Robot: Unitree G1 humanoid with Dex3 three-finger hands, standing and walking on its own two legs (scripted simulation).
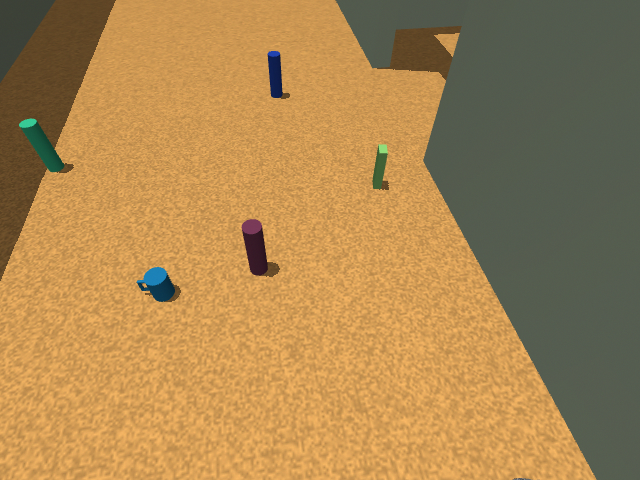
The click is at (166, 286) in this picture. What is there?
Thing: mug
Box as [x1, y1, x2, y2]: [137, 267, 174, 301]
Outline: 154,267 148,270 144,275 144,279 138,280 137,283 142,290 149,290 155,299 163,301 172,296 174,288 165,270 160,267
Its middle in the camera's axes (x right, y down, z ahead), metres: -0.60 +0.17 +1.40
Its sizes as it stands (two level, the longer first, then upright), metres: 0.113 0.079 0.110
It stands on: the floor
